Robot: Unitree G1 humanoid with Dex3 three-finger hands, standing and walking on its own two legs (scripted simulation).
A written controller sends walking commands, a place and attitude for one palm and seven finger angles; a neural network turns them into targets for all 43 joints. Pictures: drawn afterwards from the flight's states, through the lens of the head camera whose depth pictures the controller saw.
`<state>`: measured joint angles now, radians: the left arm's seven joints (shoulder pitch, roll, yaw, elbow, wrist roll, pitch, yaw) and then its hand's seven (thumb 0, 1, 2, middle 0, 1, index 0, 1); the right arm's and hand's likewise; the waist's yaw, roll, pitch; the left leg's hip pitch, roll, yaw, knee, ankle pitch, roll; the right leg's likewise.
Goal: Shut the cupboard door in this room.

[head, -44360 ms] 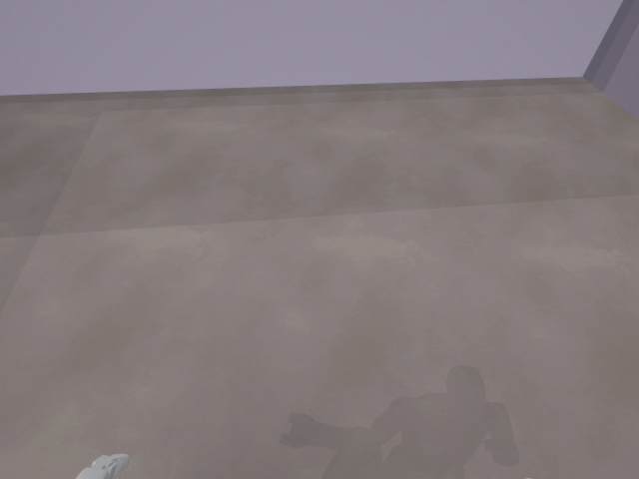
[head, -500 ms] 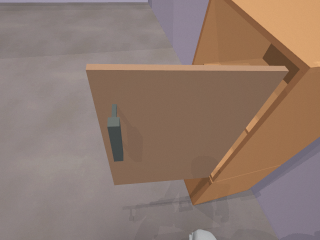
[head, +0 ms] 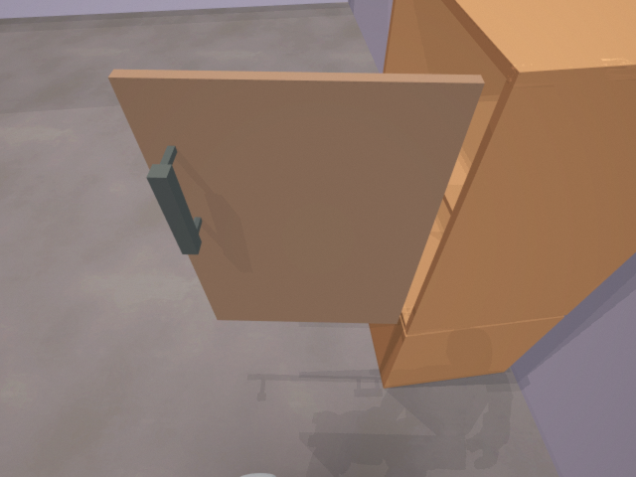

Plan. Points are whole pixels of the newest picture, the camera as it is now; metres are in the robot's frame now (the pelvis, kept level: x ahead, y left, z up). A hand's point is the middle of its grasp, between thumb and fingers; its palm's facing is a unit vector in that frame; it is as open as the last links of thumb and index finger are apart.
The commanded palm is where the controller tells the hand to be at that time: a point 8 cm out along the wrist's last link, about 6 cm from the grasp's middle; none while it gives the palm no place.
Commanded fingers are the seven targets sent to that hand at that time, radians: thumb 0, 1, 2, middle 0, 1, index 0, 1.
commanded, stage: come to a stop and stand still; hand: left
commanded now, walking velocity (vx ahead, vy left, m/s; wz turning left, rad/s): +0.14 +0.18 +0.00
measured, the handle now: (181, 202) +0.44 +0.22 +0.08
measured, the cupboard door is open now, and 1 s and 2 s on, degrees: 81 81 81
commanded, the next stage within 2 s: look again from close up in 0.82 s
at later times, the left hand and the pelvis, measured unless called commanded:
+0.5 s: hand out of the picture -0.02 +0.16 -0.17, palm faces +0.06 -0.98 -0.21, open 7.3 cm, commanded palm none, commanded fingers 0.00 0.90 0.90 -0.20 -0.30 -0.20 -0.30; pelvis -0.02 -0.02 +0.00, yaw +1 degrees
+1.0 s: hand out of the picture +0.01 +0.15 -0.16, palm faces +0.01 -0.97 -0.24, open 7.3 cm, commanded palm none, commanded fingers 0.00 0.90 0.90 -0.20 -0.30 -0.20 -0.30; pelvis +0.00 -0.03 +0.00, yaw -1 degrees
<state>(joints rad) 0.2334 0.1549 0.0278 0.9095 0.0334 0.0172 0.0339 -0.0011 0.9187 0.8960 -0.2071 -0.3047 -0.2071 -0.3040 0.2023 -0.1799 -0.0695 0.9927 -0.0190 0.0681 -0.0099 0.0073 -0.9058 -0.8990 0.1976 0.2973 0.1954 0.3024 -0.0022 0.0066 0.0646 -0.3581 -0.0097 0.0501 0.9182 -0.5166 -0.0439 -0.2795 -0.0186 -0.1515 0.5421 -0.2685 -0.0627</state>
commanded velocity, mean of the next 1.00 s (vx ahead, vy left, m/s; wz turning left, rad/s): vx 0.05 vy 0.02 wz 0.00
